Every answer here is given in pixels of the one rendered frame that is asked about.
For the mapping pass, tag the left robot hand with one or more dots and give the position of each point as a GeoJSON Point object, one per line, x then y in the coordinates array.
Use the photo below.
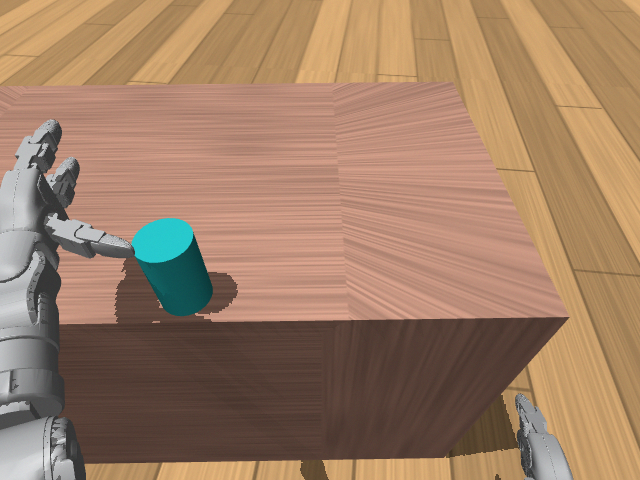
{"type": "Point", "coordinates": [30, 202]}

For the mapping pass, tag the can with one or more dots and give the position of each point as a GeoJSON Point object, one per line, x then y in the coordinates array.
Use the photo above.
{"type": "Point", "coordinates": [168, 254]}

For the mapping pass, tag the right robot hand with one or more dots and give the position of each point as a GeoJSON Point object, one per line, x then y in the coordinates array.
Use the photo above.
{"type": "Point", "coordinates": [542, 457]}

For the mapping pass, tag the left robot arm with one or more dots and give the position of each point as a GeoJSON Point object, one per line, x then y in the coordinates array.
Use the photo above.
{"type": "Point", "coordinates": [35, 444]}

